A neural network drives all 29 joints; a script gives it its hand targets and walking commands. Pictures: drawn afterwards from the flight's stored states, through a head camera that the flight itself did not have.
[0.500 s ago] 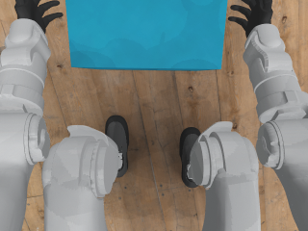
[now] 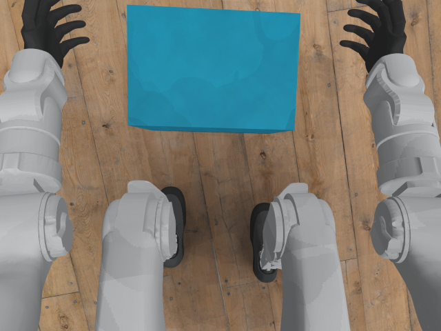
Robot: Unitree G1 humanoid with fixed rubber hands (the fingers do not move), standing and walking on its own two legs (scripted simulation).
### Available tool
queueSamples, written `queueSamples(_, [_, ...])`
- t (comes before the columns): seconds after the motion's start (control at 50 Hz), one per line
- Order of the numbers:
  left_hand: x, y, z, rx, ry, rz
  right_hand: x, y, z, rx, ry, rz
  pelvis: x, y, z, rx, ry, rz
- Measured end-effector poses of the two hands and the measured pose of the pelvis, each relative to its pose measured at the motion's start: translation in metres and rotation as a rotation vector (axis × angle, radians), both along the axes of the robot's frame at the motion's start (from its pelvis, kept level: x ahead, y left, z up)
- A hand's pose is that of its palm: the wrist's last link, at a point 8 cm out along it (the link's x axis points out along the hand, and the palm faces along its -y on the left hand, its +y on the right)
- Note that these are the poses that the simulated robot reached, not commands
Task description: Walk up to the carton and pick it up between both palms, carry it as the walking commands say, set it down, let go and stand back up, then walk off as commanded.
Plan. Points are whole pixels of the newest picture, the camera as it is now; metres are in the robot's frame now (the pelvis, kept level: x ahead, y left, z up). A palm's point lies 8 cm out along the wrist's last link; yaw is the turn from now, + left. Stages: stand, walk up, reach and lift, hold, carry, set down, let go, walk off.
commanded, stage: set down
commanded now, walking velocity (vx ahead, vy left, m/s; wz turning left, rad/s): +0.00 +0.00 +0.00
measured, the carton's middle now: (212, 82) +0.52 +0.04 -0.30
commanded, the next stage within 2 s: let go in 1.00 s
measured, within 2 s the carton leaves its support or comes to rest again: neither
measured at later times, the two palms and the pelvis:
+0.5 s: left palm out of the picture +0.51 +0.28 +0.03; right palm out of the picture +0.53 -0.21 +0.04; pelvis +0.02 +0.00 +0.12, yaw +0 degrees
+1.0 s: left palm out of the picture +0.51 +0.28 +0.17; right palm out of the picture +0.53 -0.21 +0.17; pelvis +0.05 +0.01 +0.25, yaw +1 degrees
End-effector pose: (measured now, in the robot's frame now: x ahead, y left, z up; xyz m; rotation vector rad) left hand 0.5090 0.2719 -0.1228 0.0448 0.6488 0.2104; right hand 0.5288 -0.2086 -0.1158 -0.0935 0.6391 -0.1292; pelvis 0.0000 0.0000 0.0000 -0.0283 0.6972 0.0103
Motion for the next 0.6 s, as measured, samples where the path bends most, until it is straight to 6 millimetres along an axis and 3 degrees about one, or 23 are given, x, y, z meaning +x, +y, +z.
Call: queueSamples(0.6, [0.001,0.015,0.187,-0.001,-0.032,-0.042,0.005,-0.006,0.184,0.02,-0.027,0.023,0.022,0.005,0.151,-0.007,0.118,0.011])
